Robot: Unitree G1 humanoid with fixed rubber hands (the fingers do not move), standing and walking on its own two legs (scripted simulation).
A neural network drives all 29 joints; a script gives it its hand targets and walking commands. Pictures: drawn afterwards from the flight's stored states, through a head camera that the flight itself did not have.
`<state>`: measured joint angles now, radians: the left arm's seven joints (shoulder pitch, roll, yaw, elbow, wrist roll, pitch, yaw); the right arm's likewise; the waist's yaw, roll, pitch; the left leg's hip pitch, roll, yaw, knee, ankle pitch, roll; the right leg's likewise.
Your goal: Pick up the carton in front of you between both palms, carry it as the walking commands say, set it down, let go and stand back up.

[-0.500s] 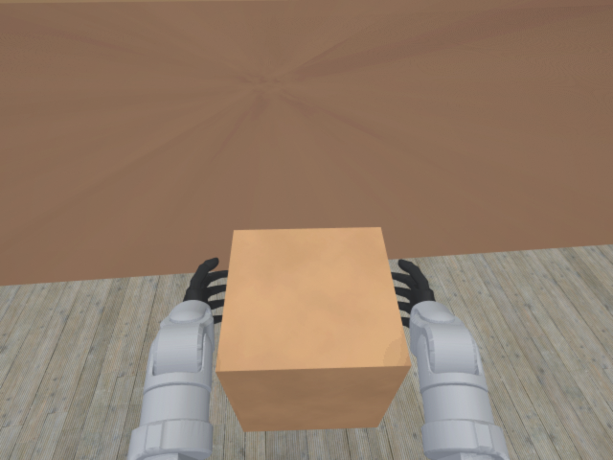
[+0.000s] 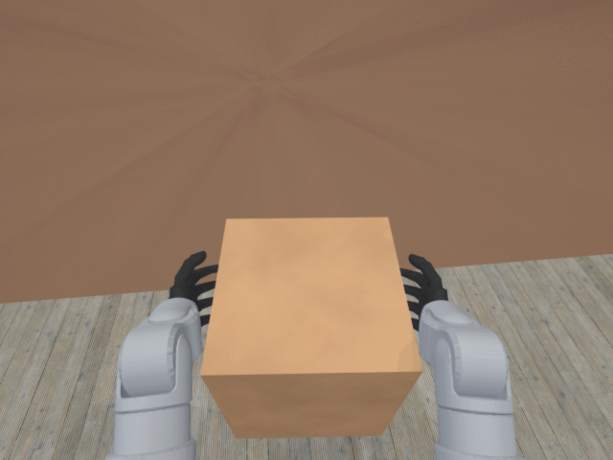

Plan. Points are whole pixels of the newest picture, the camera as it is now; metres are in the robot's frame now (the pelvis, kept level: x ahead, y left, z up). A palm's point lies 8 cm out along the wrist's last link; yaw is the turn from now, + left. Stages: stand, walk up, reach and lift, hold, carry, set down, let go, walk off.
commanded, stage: carry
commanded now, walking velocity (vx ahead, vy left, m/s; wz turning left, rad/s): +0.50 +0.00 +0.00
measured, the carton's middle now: (308, 333) +0.28 +0.00 +0.01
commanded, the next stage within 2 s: none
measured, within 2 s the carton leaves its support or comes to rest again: neither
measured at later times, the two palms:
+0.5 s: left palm (189, 177) +0.56 +0.21 +0.07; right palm (357, 177) +0.55 -0.09 +0.07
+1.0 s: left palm (218, 73) +0.89 +0.20 +0.11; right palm (344, 71) +0.92 -0.10 +0.11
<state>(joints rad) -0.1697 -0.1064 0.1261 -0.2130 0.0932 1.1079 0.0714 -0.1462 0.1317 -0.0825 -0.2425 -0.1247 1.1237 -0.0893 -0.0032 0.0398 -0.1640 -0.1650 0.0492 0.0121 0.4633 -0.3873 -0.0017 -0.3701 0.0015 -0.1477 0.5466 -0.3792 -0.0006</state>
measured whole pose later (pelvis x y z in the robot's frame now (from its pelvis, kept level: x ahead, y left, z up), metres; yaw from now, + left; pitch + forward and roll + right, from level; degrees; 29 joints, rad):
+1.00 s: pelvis +0.62 +0.03 +0.00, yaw +4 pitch +4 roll +0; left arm -0.27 -0.15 0.15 -0.46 0.09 1.26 0.10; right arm -0.25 0.15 -0.15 -0.49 -0.10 1.28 -0.09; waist 0.03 0.02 -0.01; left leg -0.43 0.08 0.04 1.19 -0.35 0.03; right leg -0.36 -0.03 -0.26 0.46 -0.18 -0.09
